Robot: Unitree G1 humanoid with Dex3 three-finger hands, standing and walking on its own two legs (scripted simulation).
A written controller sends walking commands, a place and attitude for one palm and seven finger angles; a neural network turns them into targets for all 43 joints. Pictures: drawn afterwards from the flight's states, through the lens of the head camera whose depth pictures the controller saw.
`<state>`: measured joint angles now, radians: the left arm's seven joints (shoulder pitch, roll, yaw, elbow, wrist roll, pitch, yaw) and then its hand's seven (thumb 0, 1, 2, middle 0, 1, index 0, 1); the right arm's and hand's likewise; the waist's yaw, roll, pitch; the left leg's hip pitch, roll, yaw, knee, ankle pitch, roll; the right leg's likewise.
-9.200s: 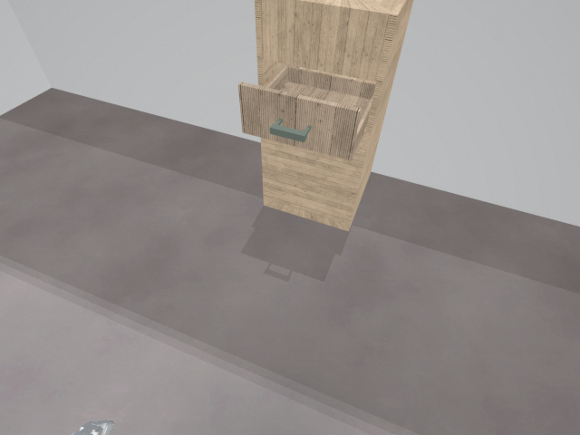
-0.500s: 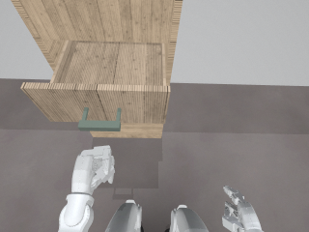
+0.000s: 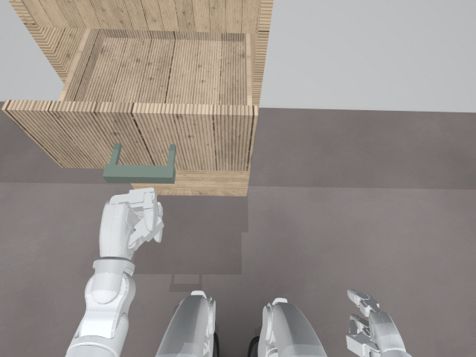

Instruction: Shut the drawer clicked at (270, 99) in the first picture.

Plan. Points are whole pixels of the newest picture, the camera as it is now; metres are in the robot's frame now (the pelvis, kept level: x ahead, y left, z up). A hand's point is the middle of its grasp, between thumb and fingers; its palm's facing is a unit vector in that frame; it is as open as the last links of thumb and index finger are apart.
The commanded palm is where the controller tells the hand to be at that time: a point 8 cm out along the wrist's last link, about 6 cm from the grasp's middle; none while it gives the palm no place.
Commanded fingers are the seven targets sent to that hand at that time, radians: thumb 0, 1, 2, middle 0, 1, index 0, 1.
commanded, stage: bring the fist close to the handle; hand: left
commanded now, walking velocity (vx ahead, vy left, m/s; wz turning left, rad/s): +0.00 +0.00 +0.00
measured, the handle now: (142, 162) +0.43 +0.19 +0.01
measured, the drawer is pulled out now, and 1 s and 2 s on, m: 0.19 0.18 0.04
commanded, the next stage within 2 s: push the drawer shut in 0.34 s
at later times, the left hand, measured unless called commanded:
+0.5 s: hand (155, 223) +0.32 +0.15 +0.01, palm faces +0.01 -1.00 -0.01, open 3.3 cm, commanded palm +0.31 +0.20 +0.02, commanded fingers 0.00 0.90 0.90 -1.40 -1.60 -1.40 -1.60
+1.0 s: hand (155, 201) +0.36 +0.16 +0.00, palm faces +0.02 -1.00 -0.03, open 2.8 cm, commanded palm +0.37 +0.20 +0.02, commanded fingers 0.00 0.90 0.90 -1.40 -1.60 -1.40 -1.60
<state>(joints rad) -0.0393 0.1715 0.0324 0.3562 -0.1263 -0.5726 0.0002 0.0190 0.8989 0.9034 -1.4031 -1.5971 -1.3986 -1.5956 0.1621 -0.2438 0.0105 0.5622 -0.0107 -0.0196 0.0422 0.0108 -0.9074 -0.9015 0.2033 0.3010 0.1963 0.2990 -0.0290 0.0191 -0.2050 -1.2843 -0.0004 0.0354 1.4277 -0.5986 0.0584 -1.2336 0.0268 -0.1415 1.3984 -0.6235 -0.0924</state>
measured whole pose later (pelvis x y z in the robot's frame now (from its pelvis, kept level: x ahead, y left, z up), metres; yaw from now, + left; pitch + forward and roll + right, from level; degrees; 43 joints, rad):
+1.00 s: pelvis -0.01 +0.02 +0.00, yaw +0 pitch +27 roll -4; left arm -0.28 0.19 0.03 0.53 -0.10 -0.55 0.03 -0.06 0.80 0.96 -1.40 -1.60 -1.40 -1.60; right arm 0.18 -0.25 0.02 0.60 -0.01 0.01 0.02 0.01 -0.91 -0.90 0.20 0.30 0.20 0.30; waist -0.05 0.03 -0.18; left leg -1.34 -0.01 0.03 1.44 -0.57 0.09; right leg -1.27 0.01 -0.15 1.40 -0.59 -0.06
